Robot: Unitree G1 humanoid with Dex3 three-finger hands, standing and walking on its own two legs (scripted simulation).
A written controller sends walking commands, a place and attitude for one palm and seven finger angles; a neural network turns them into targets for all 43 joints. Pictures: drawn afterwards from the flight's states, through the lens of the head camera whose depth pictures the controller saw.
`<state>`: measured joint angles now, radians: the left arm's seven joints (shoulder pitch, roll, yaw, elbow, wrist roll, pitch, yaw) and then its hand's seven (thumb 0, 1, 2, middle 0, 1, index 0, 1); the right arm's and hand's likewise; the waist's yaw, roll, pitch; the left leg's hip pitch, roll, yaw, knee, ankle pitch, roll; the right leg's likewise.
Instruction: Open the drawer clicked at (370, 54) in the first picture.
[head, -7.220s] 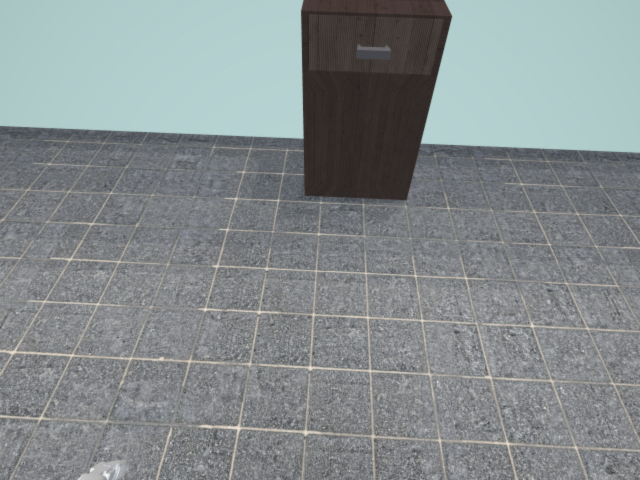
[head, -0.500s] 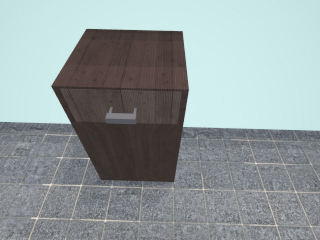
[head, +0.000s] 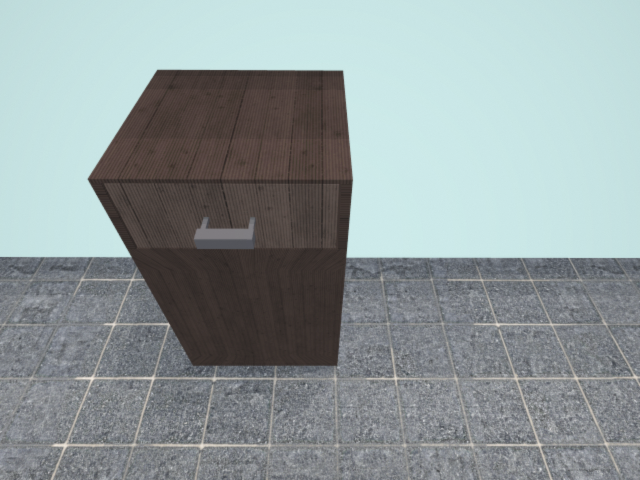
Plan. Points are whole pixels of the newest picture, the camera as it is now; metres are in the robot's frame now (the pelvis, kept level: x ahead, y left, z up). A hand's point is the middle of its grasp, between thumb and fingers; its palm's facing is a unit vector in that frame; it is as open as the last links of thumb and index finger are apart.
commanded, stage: look again from close up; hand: left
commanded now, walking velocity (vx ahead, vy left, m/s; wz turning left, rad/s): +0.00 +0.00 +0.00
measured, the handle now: (227, 230) +0.57 +0.21 -0.08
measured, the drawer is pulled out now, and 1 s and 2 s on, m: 0.00 0.00 0.00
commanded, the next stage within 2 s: raise the hand with hooked fingers in 0.62 s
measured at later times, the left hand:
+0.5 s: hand out of the picture +0.04 +0.21 -0.18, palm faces +0.05 -0.98 -0.20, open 7.4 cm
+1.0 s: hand (128, 431) +0.19 +0.26 -0.05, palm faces +0.02 -0.34 -0.94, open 7.9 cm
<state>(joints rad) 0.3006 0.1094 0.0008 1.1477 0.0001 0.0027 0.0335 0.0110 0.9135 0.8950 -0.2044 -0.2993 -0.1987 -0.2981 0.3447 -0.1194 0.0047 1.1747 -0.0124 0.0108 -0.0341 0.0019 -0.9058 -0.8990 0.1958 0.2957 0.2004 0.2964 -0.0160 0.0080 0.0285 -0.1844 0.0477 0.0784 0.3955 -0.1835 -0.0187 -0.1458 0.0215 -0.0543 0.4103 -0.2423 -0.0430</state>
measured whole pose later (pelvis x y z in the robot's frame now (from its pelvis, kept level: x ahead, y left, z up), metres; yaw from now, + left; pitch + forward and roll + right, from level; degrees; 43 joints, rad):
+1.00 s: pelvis -0.03 +0.05 -0.04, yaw +1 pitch +6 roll +1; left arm 0.29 0.28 -0.10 0.14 0.85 0.02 0.40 0.01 0.76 0.83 -0.21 -0.39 -0.21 -0.39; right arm 0.21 -0.24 -0.01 0.63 -0.04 -0.11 -0.02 0.01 -0.90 -0.90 0.20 0.30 0.20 0.30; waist 0.00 0.04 -0.11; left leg -0.56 -0.03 0.10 0.75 -0.30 0.06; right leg -0.55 0.01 0.06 0.81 -0.37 -0.03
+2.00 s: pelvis +0.03 +0.03 -0.02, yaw +4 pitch +6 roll +1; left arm 0.09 0.44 -0.05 0.01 0.96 0.02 0.21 0.00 -0.38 0.34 -0.32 -1.13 -0.31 -1.13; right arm 0.10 -0.24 -0.02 0.59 -0.02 0.14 -0.02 0.01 -0.90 -0.90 0.20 0.30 0.20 0.30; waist 0.06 0.06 -0.06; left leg -0.40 -0.02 0.04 0.63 -0.33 0.03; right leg -0.36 0.03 0.01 0.65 -0.39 -0.04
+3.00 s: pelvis +0.01 +0.04 -0.02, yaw +4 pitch +5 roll +0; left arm -0.23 0.42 -0.15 0.25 0.97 -0.03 0.14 0.00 -0.49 0.30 -0.32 -1.20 -0.32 -1.20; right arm 0.15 -0.23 -0.01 0.62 0.01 0.15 -0.02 0.01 -0.90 -0.90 0.20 0.30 0.20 0.30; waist 0.06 0.06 -0.04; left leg -0.40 -0.04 0.03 0.59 -0.27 0.05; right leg -0.35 0.02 0.00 0.59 -0.33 -0.02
